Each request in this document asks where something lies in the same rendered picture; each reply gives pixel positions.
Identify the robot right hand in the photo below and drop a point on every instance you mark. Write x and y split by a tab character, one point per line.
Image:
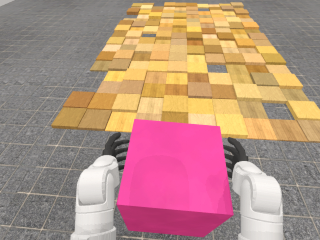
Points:
238	152

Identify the carton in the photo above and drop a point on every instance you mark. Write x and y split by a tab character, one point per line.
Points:
175	179

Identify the robot right forearm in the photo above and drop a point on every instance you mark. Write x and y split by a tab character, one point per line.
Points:
261	204

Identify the robot left forearm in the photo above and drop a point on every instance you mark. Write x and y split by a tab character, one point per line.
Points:
95	200

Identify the robot left hand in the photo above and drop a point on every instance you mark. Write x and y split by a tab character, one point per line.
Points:
110	148

